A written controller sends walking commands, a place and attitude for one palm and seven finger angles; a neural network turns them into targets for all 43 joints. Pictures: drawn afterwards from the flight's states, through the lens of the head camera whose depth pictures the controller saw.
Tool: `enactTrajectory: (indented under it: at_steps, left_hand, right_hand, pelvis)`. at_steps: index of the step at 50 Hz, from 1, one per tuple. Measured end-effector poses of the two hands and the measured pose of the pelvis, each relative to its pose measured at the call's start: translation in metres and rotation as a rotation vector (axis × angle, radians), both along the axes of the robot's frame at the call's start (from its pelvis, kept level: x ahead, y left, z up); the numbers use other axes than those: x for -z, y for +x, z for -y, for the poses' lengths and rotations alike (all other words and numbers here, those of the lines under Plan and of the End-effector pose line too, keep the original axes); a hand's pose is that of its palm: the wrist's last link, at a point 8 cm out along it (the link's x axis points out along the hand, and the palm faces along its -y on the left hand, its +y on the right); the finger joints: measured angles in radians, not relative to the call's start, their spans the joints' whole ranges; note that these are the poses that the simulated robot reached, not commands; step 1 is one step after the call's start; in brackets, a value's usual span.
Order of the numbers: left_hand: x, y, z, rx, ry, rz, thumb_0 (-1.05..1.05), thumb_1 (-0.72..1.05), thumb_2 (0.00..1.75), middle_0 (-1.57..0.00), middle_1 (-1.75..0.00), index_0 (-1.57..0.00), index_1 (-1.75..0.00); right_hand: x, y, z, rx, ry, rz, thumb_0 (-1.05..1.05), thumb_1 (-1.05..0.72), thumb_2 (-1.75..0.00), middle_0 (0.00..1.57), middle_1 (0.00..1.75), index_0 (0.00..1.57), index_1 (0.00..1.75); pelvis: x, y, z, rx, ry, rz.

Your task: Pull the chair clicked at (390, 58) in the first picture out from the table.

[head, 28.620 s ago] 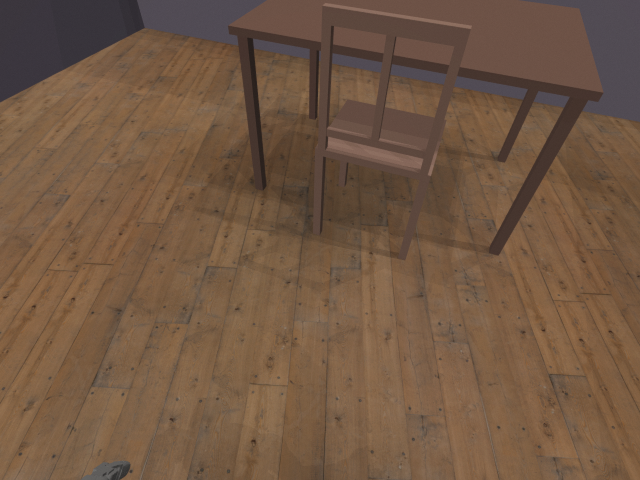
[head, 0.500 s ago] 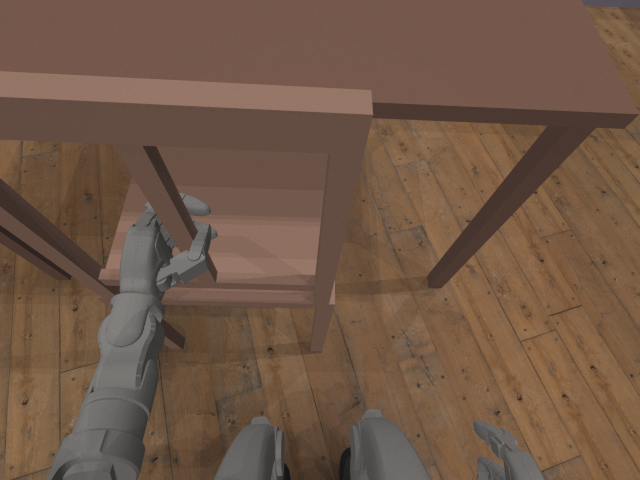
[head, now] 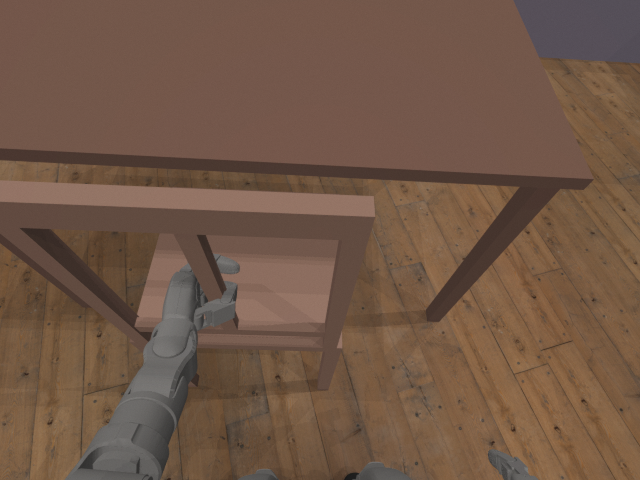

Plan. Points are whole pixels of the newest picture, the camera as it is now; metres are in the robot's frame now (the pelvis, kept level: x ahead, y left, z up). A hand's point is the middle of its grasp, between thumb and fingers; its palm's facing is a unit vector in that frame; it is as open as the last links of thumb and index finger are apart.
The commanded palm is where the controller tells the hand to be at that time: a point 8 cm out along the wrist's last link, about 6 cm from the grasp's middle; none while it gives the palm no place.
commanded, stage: step backward, pulling the chair out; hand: left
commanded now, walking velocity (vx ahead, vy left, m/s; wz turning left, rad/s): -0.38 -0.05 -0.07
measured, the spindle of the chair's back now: (214, 287) +0.37 +0.15 -0.06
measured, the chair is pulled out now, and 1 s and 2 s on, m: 0.05 0.19 0.31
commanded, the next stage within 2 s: none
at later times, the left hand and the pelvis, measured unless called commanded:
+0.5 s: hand (241, 364) +0.26 +0.10 -0.06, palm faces -0.01 -0.99 -0.13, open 5.5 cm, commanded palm +0.26 +0.16 -0.05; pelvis -0.06 -0.01 +0.01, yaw -2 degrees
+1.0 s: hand (235, 409) +0.21 +0.11 -0.06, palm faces -0.05 -0.99 -0.16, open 5.6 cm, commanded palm +0.20 +0.16 -0.05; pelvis -0.12 -0.01 +0.01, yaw -4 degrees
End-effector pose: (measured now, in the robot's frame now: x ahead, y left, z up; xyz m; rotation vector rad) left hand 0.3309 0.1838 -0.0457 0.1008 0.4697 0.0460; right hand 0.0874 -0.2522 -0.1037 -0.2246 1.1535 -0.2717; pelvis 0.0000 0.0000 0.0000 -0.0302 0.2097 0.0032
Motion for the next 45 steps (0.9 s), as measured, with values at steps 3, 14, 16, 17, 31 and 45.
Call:
enactTrajectory:
  at_steps: [3, 14, 16, 17, 31, 45]
  left_hand:
    - [-0.001, -0.002, 0.002, 0.026, 0.008, -0.02, 0.07, 0.67, 0.75, -0.34, -1.13, -0.49, -1.45]
    - [-0.002, -0.035, 0.013, 0.06, 0.019, -0.034, 0.05, 0.68, 0.72, -0.32, -1.16, -0.5, -1.45]
    - [-0.002, -0.044, 0.015, 0.059, 0.02, -0.037, 0.05, 0.68, 0.72, -0.32, -1.17, -0.5, -1.45]
    - [-0.002, -0.048, 0.017, 0.056, 0.02, -0.039, 0.05, 0.68, 0.72, -0.32, -1.16, -0.5, -1.45]
    - [-0.005, -0.105, 0.033, 0.034, 0.02, -0.074, 0.06, 0.66, 0.73, -0.31, -1.15, -0.5, -1.45]
    - [-0.005, -0.131, 0.024, 0.085, 0.035, -0.064, 0.05, 0.64, 0.76, -0.31, -1.17, -0.5, -1.45]
  right_hand:
    - [-0.006, -0.013, 0.007, 0.025, -0.024, -0.02, 0.01, -0.91, -0.9, 0.21, 0.3, 0.2, 0.3]
    - [-0.006, -0.053, 0.009, 0.092, -0.002, -0.045, 0.01, -0.91, -0.9, 0.2, 0.3, 0.2, 0.3]
    - [-0.004, -0.058, 0.008, 0.09, 0.01, -0.042, 0.01, -0.91, -0.9, 0.2, 0.3, 0.2, 0.3]
    - [-0.003, -0.06, 0.007, 0.088, 0.016, -0.04, 0.01, -0.91, -0.9, 0.2, 0.3, 0.2, 0.3]
    - [0.001, -0.087, 0.021, 0.052, 0.012, 0.012, 0.01, -0.91, -0.9, 0.21, 0.3, 0.2, 0.3]
    - [0.005, -0.11, -0.013, 0.015, 0.028, 0.05, 0.01, -0.91, -0.9, 0.2, 0.3, 0.2, 0.3]
  pelvis:
    - [-0.005, -0.006, -0.003, 0.006, -0.003, 0.027]
    - [-0.011, -0.028, -0.002, 0.057, 0.017, 0.094]
    - [-0.011, -0.033, 0.001, 0.06, 0.021, 0.105]
    - [-0.011, -0.036, 0.002, 0.06, 0.023, 0.11]
    - [-0.013, -0.077, 0.006, 0.019, 0.027, 0.149]
    - [-0.007, -0.106, -0.006, 0.047, 0.03, 0.185]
